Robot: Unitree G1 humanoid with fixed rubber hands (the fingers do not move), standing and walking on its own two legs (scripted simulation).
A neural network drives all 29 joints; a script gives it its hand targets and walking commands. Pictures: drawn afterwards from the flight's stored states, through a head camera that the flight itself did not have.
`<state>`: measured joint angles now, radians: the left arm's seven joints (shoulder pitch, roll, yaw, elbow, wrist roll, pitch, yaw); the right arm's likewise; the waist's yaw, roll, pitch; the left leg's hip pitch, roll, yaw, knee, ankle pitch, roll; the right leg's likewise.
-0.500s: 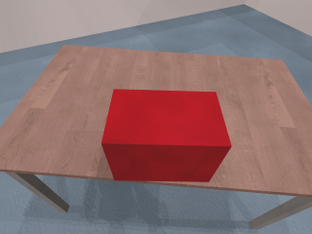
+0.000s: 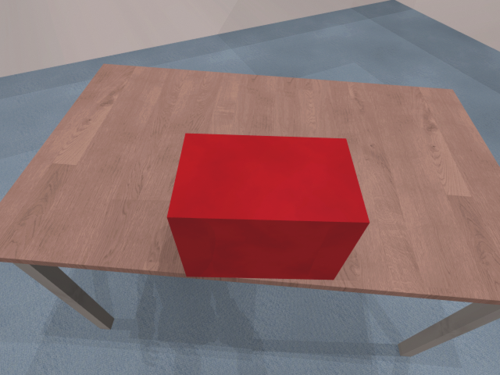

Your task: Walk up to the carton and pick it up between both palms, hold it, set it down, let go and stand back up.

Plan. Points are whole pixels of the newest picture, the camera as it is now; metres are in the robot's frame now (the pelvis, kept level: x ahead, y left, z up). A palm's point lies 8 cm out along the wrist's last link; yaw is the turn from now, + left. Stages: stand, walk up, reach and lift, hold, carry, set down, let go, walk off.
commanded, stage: stand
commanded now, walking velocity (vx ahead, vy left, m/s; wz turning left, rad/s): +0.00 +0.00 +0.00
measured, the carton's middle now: (263, 210) +0.40 -0.01 +0.00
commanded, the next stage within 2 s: walk up in 0.76 s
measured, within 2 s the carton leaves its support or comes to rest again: neither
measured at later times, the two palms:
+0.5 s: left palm out of the picture -0.04 +0.20 -0.15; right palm out of the picture -0.04 -0.20 -0.15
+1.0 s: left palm out of the picture -0.04 +0.20 -0.15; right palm out of the picture -0.04 -0.20 -0.15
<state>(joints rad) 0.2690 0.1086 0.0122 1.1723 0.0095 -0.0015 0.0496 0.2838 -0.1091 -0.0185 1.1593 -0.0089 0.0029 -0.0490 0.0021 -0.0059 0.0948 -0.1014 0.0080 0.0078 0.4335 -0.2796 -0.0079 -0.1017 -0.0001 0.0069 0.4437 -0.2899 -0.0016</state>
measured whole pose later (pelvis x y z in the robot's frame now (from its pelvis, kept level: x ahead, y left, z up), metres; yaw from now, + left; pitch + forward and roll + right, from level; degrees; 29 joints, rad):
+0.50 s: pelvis -0.01 +0.00 +0.00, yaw +0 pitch -3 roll +0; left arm 0.29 0.10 0.00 1.19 0.01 0.00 0.05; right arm 0.30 -0.09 -0.01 1.18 -0.01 0.00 -0.05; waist 0.01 0.01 0.07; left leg -0.11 0.01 0.01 0.43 -0.27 -0.01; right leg -0.11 0.00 0.01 0.44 -0.28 0.00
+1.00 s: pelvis -0.01 +0.00 +0.00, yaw +0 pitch -2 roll +0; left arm 0.29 0.11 0.00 1.17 0.01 0.00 0.05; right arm 0.30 -0.09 -0.01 1.17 -0.01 -0.01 -0.05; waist 0.00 0.00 0.06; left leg -0.15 0.01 0.01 0.44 -0.26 -0.01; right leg -0.15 0.00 0.01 0.44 -0.26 0.00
